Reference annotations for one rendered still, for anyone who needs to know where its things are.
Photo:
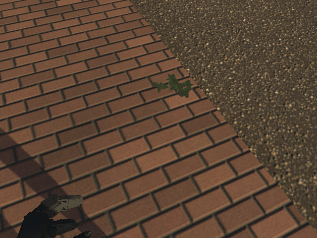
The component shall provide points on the robot left hand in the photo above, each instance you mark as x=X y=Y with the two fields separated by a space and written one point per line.
x=39 y=222

